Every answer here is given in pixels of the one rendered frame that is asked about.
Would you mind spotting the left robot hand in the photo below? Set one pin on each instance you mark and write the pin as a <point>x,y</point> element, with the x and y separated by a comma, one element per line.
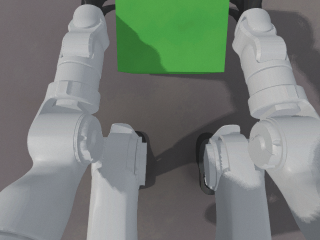
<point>99,4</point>

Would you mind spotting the robot left shin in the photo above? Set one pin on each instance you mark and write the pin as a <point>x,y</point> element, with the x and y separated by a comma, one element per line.
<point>115,128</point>

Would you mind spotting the right robot hand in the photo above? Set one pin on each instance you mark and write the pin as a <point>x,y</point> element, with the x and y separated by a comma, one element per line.
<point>242,6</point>

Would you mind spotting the right robot forearm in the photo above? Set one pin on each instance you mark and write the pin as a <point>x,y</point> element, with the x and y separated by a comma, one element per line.
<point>267,70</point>

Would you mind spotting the robot right thigh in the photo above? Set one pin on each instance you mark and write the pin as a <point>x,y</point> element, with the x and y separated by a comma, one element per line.
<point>240,193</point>

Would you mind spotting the carton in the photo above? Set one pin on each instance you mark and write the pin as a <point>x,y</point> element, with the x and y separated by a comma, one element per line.
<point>171,36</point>

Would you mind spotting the robot right upper arm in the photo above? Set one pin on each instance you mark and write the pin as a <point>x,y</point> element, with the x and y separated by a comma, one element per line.
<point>288,148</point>

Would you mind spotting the left robot forearm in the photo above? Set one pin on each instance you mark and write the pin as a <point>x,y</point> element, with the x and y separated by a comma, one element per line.
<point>79,68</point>

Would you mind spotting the robot left upper arm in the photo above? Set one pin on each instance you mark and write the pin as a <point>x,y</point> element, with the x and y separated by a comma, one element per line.
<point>38,205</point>

